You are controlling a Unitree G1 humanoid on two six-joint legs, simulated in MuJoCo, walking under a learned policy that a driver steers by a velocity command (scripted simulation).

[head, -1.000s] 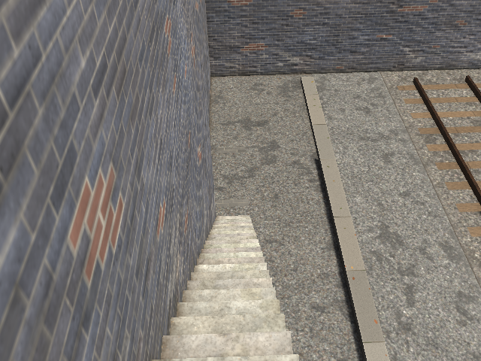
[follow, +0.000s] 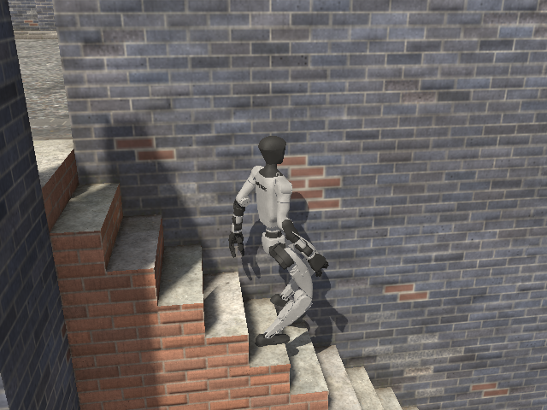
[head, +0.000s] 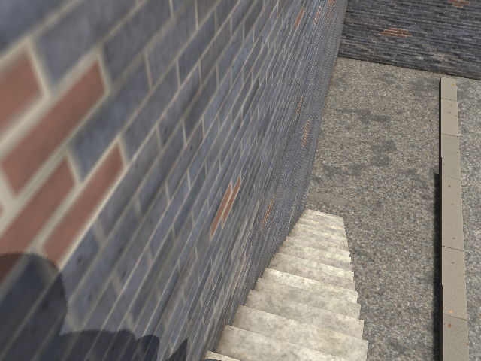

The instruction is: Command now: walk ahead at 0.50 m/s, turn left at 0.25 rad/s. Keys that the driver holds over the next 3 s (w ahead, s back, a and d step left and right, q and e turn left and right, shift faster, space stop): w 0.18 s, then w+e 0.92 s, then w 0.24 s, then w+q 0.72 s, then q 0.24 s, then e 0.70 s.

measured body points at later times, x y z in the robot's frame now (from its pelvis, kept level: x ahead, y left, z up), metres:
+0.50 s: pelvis +0.31 -0.03 -0.30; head +0.31 -0.04 +0.15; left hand +0.39 +0.23 -0.43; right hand +0.38 -0.25 -0.44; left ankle +0.19 +0.10 -0.79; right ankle +0.36 -0.12 -1.02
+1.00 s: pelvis +0.56 -0.06 -0.55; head +0.55 -0.06 -0.10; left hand +0.70 +0.18 -0.68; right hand +0.55 -0.31 -0.68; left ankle +0.60 +0.04 -1.28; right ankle +0.45 -0.14 -0.99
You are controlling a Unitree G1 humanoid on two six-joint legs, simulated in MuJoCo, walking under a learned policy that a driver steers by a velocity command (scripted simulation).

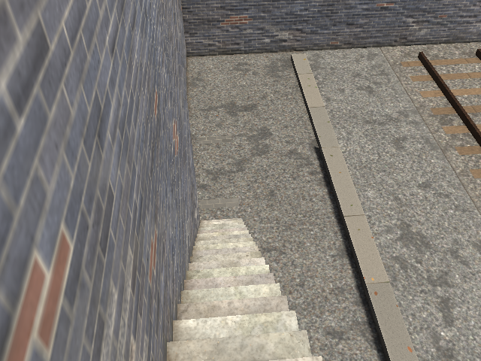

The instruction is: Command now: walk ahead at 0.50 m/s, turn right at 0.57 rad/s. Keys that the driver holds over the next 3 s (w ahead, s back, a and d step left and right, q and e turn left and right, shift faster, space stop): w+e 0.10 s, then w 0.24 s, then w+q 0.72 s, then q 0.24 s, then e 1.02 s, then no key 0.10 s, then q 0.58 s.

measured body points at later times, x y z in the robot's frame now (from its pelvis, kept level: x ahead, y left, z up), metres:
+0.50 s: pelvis +0.21 -0.07 -0.22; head +0.22 -0.09 +0.23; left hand +0.27 +0.19 -0.35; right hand +0.15 -0.31 -0.37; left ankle +0.21 +0.11 -0.69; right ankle +0.25 -0.15 -0.94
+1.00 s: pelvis +0.42 +0.00 -0.33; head +0.43 +0.01 +0.12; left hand +0.29 +0.20 -0.47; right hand +0.52 -0.24 -0.46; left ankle +0.49 +0.13 -1.06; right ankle +0.25 -0.16 -0.93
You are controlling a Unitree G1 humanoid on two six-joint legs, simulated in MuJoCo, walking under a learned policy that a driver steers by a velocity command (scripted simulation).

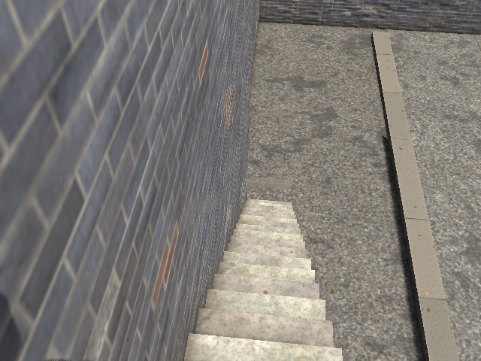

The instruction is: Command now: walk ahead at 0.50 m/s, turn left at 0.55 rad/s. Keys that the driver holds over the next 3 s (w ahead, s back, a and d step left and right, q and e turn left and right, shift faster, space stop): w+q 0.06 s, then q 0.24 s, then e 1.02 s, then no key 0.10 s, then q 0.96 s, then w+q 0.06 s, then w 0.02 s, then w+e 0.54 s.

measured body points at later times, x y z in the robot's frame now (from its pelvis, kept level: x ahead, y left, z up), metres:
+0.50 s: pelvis +0.23 +0.02 -0.30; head +0.23 +0.03 +0.15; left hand +0.18 +0.28 -0.44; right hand +0.38 -0.17 -0.42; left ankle +0.10 +0.11 -0.76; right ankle +0.30 -0.05 -1.03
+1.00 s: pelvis +0.31 +0.02 -0.33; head +0.34 +0.04 +0.12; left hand +0.27 +0.26 -0.48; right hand +0.64 -0.06 -0.31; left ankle +0.33 +0.16 -0.98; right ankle +0.31 -0.06 -1.04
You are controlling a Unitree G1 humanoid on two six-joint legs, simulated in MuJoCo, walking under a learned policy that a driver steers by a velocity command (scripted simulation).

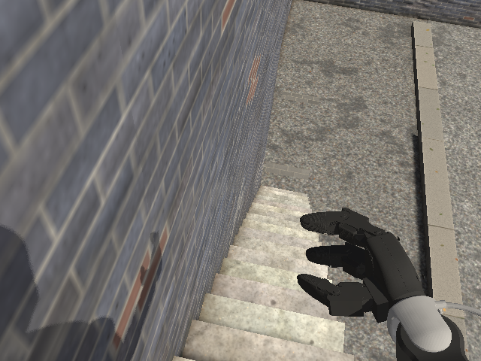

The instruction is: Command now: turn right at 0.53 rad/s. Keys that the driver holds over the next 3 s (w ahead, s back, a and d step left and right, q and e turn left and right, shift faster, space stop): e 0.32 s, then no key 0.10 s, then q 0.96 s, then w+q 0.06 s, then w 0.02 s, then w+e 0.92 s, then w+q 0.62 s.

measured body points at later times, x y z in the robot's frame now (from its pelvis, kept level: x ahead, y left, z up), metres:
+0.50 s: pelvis +0.11 -0.11 -0.20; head +0.15 -0.15 +0.25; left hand +0.27 +0.12 -0.32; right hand +0.01 -0.36 -0.34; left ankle +0.08 +0.09 -0.62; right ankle +0.17 -0.21 -0.93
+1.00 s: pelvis +0.13 -0.11 -0.18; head +0.14 -0.15 +0.27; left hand +0.14 +0.17 -0.27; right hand +0.29 -0.32 -0.29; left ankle +0.15 +0.04 -0.46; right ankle +0.17 -0.21 -0.92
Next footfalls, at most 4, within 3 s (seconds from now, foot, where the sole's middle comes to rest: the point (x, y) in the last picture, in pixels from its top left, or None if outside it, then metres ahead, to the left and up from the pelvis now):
0.02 left None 0.03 0.15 -0.75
0.40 right None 0.21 -0.23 -0.96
1.38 left None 0.26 0.20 -0.96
1.68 right None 0.27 -0.06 -0.96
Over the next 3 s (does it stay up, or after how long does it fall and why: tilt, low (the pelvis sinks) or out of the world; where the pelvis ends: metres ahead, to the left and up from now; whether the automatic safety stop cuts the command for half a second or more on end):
stays up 0.79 -0.14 -0.68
